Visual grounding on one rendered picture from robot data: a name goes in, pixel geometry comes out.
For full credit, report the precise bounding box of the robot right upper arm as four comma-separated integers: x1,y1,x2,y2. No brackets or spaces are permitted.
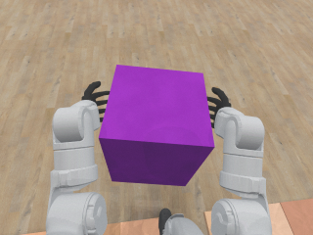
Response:
210,198,272,235

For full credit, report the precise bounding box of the left robot forearm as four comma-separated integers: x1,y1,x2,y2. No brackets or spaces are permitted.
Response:
45,100,101,232

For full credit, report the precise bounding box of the right robot forearm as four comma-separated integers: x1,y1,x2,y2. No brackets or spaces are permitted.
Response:
214,107,272,230

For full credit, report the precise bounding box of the robot right foot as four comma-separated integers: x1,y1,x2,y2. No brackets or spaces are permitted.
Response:
158,208,172,235

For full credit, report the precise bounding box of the robot left upper arm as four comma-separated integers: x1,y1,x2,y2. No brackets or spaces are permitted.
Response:
46,192,108,235

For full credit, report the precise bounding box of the robot right thigh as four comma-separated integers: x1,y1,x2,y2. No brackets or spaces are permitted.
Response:
165,217,203,235

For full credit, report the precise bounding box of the robot left hand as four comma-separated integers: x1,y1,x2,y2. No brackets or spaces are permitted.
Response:
81,81,110,122

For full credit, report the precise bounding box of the carton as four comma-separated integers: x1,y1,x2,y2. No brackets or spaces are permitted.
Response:
99,65,215,186

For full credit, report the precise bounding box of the robot right hand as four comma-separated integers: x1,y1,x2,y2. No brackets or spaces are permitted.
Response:
206,87,232,128

